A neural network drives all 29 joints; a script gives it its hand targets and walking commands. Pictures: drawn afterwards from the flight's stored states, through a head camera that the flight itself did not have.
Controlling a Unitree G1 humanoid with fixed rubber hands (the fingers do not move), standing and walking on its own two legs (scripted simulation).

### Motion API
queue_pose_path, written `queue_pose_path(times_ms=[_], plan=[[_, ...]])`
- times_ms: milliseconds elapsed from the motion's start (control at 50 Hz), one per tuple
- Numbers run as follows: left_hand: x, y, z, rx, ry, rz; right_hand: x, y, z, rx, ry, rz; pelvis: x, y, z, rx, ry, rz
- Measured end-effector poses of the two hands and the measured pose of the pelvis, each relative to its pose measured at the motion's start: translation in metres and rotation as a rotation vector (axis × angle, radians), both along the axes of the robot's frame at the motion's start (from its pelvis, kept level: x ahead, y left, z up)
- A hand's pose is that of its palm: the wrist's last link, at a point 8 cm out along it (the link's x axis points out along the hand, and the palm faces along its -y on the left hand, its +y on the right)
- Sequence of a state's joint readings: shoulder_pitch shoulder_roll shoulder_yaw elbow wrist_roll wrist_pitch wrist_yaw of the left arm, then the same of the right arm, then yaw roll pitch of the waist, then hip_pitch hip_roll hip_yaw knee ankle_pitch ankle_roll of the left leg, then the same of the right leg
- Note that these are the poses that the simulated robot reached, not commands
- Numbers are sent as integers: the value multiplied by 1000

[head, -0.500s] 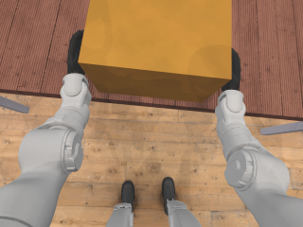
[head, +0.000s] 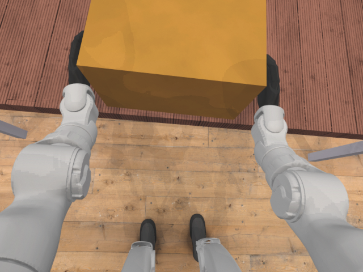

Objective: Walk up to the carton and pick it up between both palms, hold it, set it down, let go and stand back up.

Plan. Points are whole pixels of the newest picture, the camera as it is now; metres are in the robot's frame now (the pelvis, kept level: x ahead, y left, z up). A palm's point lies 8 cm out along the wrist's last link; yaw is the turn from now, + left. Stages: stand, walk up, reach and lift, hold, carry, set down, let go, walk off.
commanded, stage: reach and lift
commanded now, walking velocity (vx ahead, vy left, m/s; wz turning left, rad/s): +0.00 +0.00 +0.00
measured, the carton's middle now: (177, 45) +0.56 +0.00 -0.01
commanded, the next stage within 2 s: none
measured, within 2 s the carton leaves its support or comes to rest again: leaves its support in 0.60 s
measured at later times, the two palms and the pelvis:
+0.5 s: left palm (83, 88) +0.48 +0.19 -0.02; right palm (272, 107) +0.43 -0.18 -0.02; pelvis +0.00 +0.00 -0.02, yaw -3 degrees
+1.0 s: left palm (51, 76) +0.43 +0.18 +0.11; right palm (322, 93) +0.40 -0.19 +0.11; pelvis -0.01 +0.01 +0.02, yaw +0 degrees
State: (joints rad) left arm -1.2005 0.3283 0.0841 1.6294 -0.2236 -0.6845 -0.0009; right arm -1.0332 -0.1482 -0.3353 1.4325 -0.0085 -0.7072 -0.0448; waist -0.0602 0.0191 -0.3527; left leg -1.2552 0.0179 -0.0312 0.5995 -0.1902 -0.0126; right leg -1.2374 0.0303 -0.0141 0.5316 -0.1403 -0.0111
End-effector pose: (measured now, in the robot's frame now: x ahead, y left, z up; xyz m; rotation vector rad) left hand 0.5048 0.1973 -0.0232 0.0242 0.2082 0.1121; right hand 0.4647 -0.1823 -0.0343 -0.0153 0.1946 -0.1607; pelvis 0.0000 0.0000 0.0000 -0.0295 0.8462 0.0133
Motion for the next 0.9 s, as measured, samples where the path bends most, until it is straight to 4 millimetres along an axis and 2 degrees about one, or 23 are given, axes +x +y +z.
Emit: queue_pose_path(times_ms=[380,540,660,780,900], plan=[[-17,-6,1,-9,53,-3,-22,-3,7,-16,95,-27,-3,2,-18,-13,-71,-31],[-33,-6,4,-31,88,7,-37,-1,18,-63,166,-37,-2,4,-21,-27,-137,-31],[-55,-7,11,-18,97,19,-53,1,30,-67,177,-60,-3,7,-16,-39,-208,-22],[-74,-11,34,-21,77,36,-67,-1,55,-86,157,-86,-6,9,-5,-37,-288,-5],[-80,-17,83,-15,38,52,-70,-4,99,-101,121,-120,-11,9,9,-24,-384,3]])
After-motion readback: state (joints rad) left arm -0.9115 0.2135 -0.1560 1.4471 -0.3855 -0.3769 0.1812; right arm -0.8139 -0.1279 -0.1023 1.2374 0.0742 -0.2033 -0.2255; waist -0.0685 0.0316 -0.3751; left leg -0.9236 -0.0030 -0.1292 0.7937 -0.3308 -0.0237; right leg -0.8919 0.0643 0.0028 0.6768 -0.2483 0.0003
